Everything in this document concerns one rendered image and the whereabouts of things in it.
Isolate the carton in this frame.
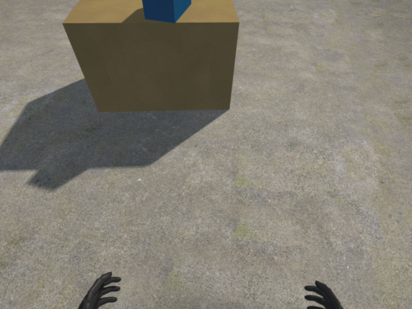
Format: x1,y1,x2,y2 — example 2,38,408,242
142,0,191,23

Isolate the pedestal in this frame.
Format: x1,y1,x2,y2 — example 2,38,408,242
62,0,239,112

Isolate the right robot hand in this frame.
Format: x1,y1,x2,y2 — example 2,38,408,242
304,281,343,309

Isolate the left robot hand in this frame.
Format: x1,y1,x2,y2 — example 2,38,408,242
78,272,121,309

